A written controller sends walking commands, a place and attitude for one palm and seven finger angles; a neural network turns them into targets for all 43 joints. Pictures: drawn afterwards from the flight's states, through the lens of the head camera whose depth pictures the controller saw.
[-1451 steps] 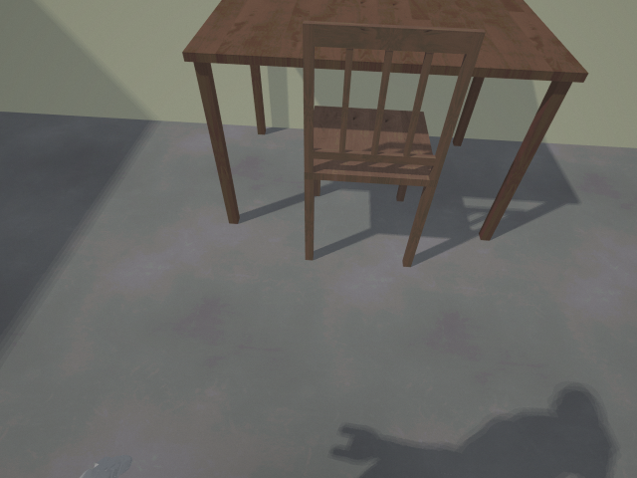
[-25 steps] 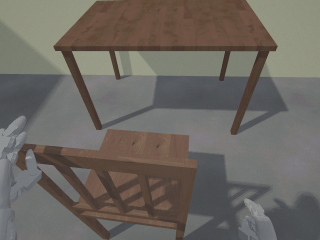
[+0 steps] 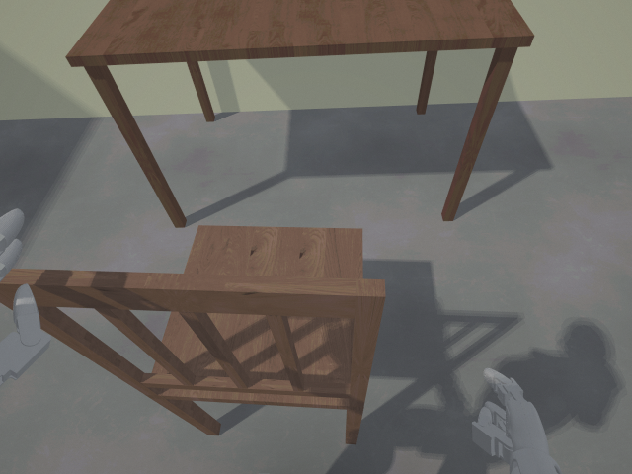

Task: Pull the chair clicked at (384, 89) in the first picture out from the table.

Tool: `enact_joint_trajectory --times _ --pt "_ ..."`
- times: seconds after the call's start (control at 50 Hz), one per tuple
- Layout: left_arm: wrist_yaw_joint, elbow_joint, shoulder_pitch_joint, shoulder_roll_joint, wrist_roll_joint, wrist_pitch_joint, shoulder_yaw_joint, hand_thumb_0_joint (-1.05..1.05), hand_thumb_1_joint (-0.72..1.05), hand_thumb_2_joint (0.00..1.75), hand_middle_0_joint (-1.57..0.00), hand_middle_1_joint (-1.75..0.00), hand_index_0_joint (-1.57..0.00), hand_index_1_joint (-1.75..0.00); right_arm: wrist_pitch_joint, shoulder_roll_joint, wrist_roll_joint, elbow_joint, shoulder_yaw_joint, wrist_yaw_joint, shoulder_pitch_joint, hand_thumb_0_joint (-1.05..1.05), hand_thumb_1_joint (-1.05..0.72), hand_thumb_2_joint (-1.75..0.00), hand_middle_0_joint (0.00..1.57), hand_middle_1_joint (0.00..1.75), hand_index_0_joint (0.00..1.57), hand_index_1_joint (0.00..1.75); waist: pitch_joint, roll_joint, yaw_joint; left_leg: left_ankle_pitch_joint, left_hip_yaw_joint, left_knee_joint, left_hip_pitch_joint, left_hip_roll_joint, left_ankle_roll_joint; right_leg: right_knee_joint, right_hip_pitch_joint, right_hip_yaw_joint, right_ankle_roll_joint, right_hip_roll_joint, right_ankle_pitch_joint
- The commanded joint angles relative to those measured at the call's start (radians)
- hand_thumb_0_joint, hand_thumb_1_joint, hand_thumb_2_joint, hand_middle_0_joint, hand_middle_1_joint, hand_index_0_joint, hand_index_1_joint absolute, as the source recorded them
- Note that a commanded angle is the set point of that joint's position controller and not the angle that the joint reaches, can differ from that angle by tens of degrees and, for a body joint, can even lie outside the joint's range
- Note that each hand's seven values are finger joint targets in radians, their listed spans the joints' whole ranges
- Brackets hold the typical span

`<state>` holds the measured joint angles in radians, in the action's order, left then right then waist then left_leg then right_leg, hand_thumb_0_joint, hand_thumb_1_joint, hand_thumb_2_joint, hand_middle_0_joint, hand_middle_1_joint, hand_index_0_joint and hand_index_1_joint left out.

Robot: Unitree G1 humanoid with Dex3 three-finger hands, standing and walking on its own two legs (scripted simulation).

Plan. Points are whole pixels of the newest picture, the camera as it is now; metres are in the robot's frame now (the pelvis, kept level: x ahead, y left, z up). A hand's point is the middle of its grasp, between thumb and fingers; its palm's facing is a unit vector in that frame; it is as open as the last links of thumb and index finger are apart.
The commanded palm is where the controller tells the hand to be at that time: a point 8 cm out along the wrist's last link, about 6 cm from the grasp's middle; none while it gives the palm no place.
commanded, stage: step back with the hand held close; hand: left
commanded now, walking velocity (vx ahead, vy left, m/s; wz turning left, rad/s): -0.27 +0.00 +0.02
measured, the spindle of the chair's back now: (221, 352) +0.28 +0.17 -0.07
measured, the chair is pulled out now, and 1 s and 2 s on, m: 0.62 0.62 0.62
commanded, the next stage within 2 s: stop stepping back and stand still in 0.90 s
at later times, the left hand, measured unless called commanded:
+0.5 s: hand out of the picture +0.12 +0.28 +0.16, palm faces +0.47 -0.75 -0.47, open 7.4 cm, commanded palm +0.05 +0.31 +0.18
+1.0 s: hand out of the picture +0.04 +0.27 +0.17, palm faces +0.48 -0.76 -0.44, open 7.4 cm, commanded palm -0.01 +0.31 +0.18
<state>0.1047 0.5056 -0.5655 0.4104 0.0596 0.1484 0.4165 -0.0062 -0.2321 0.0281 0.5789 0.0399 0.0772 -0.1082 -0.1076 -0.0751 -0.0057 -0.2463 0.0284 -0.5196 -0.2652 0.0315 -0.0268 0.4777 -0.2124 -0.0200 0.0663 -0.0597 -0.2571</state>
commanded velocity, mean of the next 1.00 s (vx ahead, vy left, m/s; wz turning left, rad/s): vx -0.33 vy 0.00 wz -0.03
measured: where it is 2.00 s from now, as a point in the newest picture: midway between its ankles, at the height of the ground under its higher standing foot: outside the picture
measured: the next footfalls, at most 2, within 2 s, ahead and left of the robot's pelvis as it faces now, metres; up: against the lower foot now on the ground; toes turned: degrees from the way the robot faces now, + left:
right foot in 1.26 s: -0.25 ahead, -0.13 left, +0.00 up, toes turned +0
left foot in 1.48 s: -0.19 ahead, +0.09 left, +0.00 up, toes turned +2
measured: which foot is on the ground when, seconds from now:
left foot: down 0.00-1.00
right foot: down 0.00-1.00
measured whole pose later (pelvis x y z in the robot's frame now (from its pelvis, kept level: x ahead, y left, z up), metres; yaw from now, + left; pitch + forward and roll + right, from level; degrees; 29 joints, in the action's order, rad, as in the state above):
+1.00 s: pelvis -0.15 +0.01 -0.03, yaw +0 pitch -3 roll -1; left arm 0.16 0.57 -0.51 0.42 0.04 0.30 0.48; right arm -0.14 -0.23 -0.01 0.66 0.02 0.07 -0.17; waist -0.09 0.01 -0.03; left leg -0.44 0.04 -0.83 -0.54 0.01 0.00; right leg 0.68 -0.50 0.00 0.04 -0.08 -0.18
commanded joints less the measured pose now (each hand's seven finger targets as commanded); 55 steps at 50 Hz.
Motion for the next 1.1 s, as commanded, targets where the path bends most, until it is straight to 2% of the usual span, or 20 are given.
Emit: enact_joint_trajectory --times 0.0,0.12,0.24,0.3,0.42,0.5,0.54,0.6,0.7,0.74,0.8,0.86,0.88,0.92,0.96,0.98,1.0,1.02,1.06,1.08 --pt "0.038 0.207 -0.067 0.177 0.009 0.065 0.167 0.00 0.90 0.90 -0.20 -0.30 -0.20 -0.30 -0.038 -0.093 0.001 -0.160 0.041 0.010 0.070 0.00 -0.90 -0.90 0.20 0.30 0.20 0.30 0.292 0.026 -0.017 0.464 0.057 0.040 0.112 0.107 0.066 0.025 0.045 0.041 -0.050 -0.026 0.272" --pt "0.061 0.242 -0.013 0.186 0.010 0.083 0.151 0.00 0.90 0.90 -0.20 -0.30 -0.20 -0.30 -0.077 -0.095 0.001 -0.150 0.027 0.027 0.051 0.00 -0.90 -0.90 0.20 0.30 0.20 0.30 0.243 0.000 -0.014 0.146 0.064 0.033 -0.013 0.081 0.055 0.000 0.001 -0.008 -0.064 -0.041 0.174" --pt "0.079 0.179 0.048 0.191 0.001 0.094 0.142 0.00 0.90 0.90 -0.20 -0.30 -0.20 -0.30 -0.101 -0.092 -0.006 -0.140 0.020 0.029 0.023 0.00 -0.90 -0.90 0.20 0.30 0.20 0.30 0.144 0.129 0.001 -0.201 0.037 -0.083 -0.059 0.011 0.034 -0.143 -0.208 -0.107 -0.115 -0.109 -0.209" --pt "0.085 0.177 0.069 0.192 -0.007 0.098 0.144 0.00 0.90 0.90 -0.20 -0.30 -0.20 -0.30 -0.110 -0.099 -0.012 -0.142 0.011 0.030 0.027 0.00 -0.90 -0.90 0.20 0.30 0.20 0.30 0.120 0.071 0.001 -0.240 0.074 -0.021 -0.088 0.039 0.049 -0.110 -0.238 -0.069 -0.098 -0.074 -0.267" --pt "0.081 0.215 0.074 0.171 -0.016 0.126 0.145 0.00 0.90 0.90 -0.20 -0.30 -0.20 -0.30 -0.148 -0.117 0.003 -0.169 0.011 0.027 0.026 0.00 -0.90 -0.90 0.20 0.30 0.20 0.30 0.135 -0.122 -0.010 -0.482 0.212 0.227 -0.377 0.159 0.105 0.178 0.040 0.030 -0.047 0.049 -0.165" --pt "0.072 0.277 0.050 0.200 -0.017 0.147 0.157 0.00 0.90 0.90 -0.20 -0.30 -0.20 -0.30 -0.167 -0.112 -0.005 -0.166 0.013 0.013 0.001 0.00 -0.90 -0.90 0.20 0.30 0.20 0.30 0.153 -0.084 -0.008 -0.365 0.130 0.084 -0.305 0.101 0.091 0.090 -0.014 -0.010 -0.065 0.017 -0.094" --pt "0.074 0.303 0.038 0.220 -0.014 0.165 0.181 0.00 0.90 0.90 -0.20 -0.30 -0.20 -0.30 -0.176 -0.107 -0.015 -0.164 0.014 0.010 -0.011 0.00 -0.90 -0.90 0.20 0.30 0.20 0.30 0.153 -0.024 -0.006 -0.403 0.095 0.010 -0.263 0.054 0.067 -0.001 -0.110 -0.078 -0.094 -0.021 -0.220" --pt "0.085 0.325 0.059 0.237 -0.016 0.181 0.213 0.00 0.90 0.90 -0.20 -0.30 -0.20 -0.30 -0.188 -0.102 -0.028 -0.151 0.010 0.014 -0.022 0.00 -0.90 -0.90 0.20 0.30 0.20 0.30 0.131 -0.029 0.000 -0.449 0.106 0.005 -0.254 0.050 0.058 -0.022 -0.191 -0.098 -0.110 -0.026 -0.324" --pt "0.087 0.258 0.060 0.221 -0.007 0.193 0.229 0.00 0.90 0.90 -0.20 -0.30 -0.20 -0.30 -0.196 -0.095 -0.032 -0.106 0.020 0.017 -0.022 0.00 -0.90 -0.90 0.20 0.30 0.20 0.30 0.212 -0.022 -0.002 -0.309 0.134 0.031 -0.198 0.100 0.069 0.083 -0.143 -0.045 -0.084 0.007 -0.145" --pt "0.081 0.220 0.072 0.213 -0.006 0.197 0.227 0.00 0.90 0.90 -0.20 -0.30 -0.20 -0.30 -0.204 -0.097 -0.030 -0.100 0.028 0.016 -0.024 0.00 -0.90 -0.90 0.20 0.30 0.20 0.30 0.205 -0.002 0.000 -0.357 0.121 0.024 -0.232 0.099 0.067 0.084 -0.144 -0.061 -0.089 0.001 -0.204" --pt "0.077 0.198 0.083 0.210 -0.007 0.197 0.212 0.00 0.90 0.90 -0.20 -0.30 -0.20 -0.30 -0.207 -0.096 -0.025 -0.098 0.036 0.009 -0.032 0.00 -0.90 -0.90 0.20 0.30 0.20 0.30 0.168 0.087 0.005 -0.403 0.078 -0.071 -0.211 0.050 0.049 -0.013 -0.253 -0.135 -0.124 -0.039 -0.339" --pt "0.082 0.201 0.108 0.242 -0.013 0.204 0.214 0.00 0.90 0.90 -0.20 -0.30 -0.20 -0.30 -0.201 -0.089 -0.037 -0.057 0.037 0.003 -0.044 0.00 -0.90 -0.90 0.20 0.30 0.20 0.30 0.168 0.202 0.005 -0.308 0.008 -0.349 -0.053 -0.021 0.013 -0.177 -0.437 -0.233 -0.194 -0.161 -0.424" --pt "0.080 0.216 0.113 0.221 -0.014 0.206 0.187 0.00 0.90 0.90 -0.20 -0.30 -0.20 -0.30 -0.196 -0.079 -0.041 -0.054 0.031 -0.004 -0.051 0.00 -0.90 -0.90 0.20 0.30 0.20 0.30 0.198 0.245 0.010 -0.263 -0.011 -0.415 -0.005 -0.034 0.010 -0.192 -0.447 -0.218 -0.202 -0.193 -0.392" --pt "0.077 0.256 0.145 0.239 -0.020 0.212 0.196 0.00 0.90 0.90 -0.20 -0.30 -0.20 -0.30 -0.184 -0.085 -0.046 -0.049 0.020 -0.012 -0.052 0.00 -0.90 -0.90 0.20 0.30 0.20 0.30 0.223 0.276 0.019 -0.224 0.001 -0.377 0.047 -0.027 0.019 -0.156 -0.457 -0.130 -0.179 -0.180 -0.381" --pt "0.082 0.260 0.166 0.262 -0.013 0.215 0.210 0.00 0.90 0.90 -0.20 -0.30 -0.20 -0.30 -0.182 -0.088 -0.038 -0.071 0.004 0.000 -0.039 0.00 -0.90 -0.90 0.20 0.30 0.20 0.30 0.165 0.158 0.020 -0.357 0.108 -0.124 -0.047 0.038 0.058 -0.020 -0.440 -0.059 -0.115 -0.088 -0.477" --pt "0.084 0.281 0.182 0.213 -0.009 0.210 0.181 0.00 0.90 0.90 -0.20 -0.30 -0.20 -0.30 -0.190 -0.113 -0.033 -0.104 -0.001 0.007 -0.039 0.00 -0.90 -0.90 0.20 0.30 0.20 0.30 0.129 -0.027 0.033 -0.499 0.267 0.130 -0.244 0.143 0.113 0.233 -0.326 0.002 -0.077 0.000 -0.456" --pt "0.085 0.271 0.167 0.205 0.000 0.202 0.193 0.00 0.90 0.90 -0.20 -0.30 -0.20 -0.30 -0.204 -0.133 -0.024 -0.111 0.012 0.012 -0.019 0.00 -0.90 -0.90 0.20 0.30 0.20 0.30 0.132 -0.315 0.040 -0.700 0.489 0.360 -0.461 0.318 0.183 0.669 -0.160 0.063 -0.034 0.130 -0.349" --pt "0.080 0.296 0.220 0.222 -0.003 0.194 0.196 0.00 0.90 0.90 -0.20 -0.30 -0.20 -0.30 -0.212 -0.104 -0.033 -0.107 0.028 0.008 -0.027 0.00 -0.90 -0.90 0.20 0.30 0.20 0.30 0.117 -0.306 0.059 -0.645 0.521 0.393 -0.565 0.353 0.204 0.937 -0.102 -0.028 -0.029 0.131 -0.297" --pt "0.062 0.327 0.204 0.258 0.005 0.204 0.215 0.00 0.90 0.90 -0.20 -0.30 -0.20 -0.30 -0.201 -0.109 -0.017 -0.104 0.057 -0.019 -0.012 0.00 -0.90 -0.90 0.20 0.30 0.20 0.30 0.183 -0.195 0.030 -0.439 0.348 0.248 -0.468 0.279 0.174 0.941 -0.097 -0.038 -0.030 0.125 -0.260" --pt "0.057 0.322 0.123 0.217 0.004 0.198 0.202 0.00 0.90 0.90 -0.20 -0.30 -0.20 -0.30 -0.198 -0.127 -0.012 -0.114 0.068 -0.038 -0.014 0.00 -0.90 -0.90 0.20 0.30 0.20 0.30 0.176 -0.210 0.016 -0.397 0.208 0.186 -0.382 0.220 0.134 0.849 -0.159 0.015 -0.033 0.129 -0.242"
